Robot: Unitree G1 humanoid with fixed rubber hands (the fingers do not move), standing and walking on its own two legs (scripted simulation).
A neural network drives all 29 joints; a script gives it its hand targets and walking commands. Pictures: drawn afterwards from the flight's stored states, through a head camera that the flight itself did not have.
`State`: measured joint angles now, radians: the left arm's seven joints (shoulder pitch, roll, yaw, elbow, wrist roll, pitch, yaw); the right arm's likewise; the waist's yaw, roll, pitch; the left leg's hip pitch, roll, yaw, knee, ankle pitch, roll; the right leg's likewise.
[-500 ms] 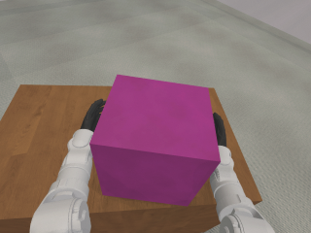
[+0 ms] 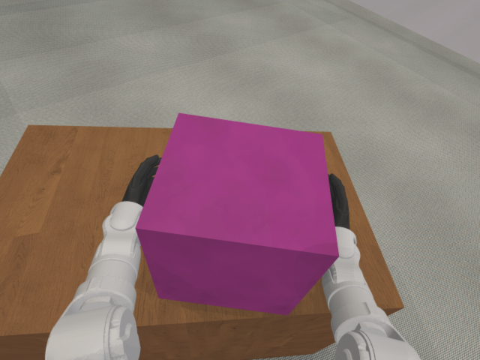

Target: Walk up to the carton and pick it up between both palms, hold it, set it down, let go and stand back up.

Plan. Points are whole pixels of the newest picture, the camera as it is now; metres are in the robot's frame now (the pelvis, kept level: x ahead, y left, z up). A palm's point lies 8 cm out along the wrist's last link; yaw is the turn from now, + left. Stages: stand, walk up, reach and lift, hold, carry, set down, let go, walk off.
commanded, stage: set down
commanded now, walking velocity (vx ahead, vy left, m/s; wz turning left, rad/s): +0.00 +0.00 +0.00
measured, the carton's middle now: (236, 220) +0.37 -0.02 +0.00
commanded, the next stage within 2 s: none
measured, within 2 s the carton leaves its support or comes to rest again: rests again in 0.24 s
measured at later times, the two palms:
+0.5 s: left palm (139, 208) +0.42 +0.17 -0.03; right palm (318, 243) +0.33 -0.19 -0.04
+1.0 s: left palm (102, 255) +0.32 +0.22 -0.04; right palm (326, 280) +0.26 -0.19 -0.05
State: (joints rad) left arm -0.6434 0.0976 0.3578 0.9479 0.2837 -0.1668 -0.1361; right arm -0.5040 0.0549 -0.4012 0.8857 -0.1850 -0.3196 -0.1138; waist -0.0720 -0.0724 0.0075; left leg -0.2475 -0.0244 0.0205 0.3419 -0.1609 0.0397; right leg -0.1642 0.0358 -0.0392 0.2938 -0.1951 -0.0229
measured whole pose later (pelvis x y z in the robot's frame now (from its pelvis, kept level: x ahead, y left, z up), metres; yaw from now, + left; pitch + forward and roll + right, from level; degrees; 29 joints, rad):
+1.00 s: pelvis -0.03 +0.02 -0.01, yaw -1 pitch +16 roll -3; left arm -0.41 0.26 0.03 0.96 -0.15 -0.34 0.00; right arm -0.37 -0.01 -0.23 0.99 0.03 -0.41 -0.15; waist -0.08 0.02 -0.11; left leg -0.60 -0.02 0.02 0.47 -0.15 0.04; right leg -0.49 0.04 -0.04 0.38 -0.15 -0.01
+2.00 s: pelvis -0.03 +0.01 -0.01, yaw +0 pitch +3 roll -2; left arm 0.10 0.34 -0.10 0.56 -0.32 -0.29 -0.05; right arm 0.14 -0.01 -0.11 0.49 0.10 -0.21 -0.16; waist -0.05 -0.02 -0.06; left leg -0.36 -0.02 0.02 0.49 -0.19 0.04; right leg -0.27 0.04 -0.04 0.43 -0.22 -0.01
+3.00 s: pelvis -0.02 +0.01 -0.01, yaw +0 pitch +1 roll -1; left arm 0.21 0.35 -0.10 0.52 -0.22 -0.17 -0.05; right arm 0.24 -0.01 -0.10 0.45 0.10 -0.16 -0.07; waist -0.02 -0.02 -0.01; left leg -0.30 -0.02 0.02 0.48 -0.21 0.04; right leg -0.21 0.04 -0.04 0.43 -0.24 -0.03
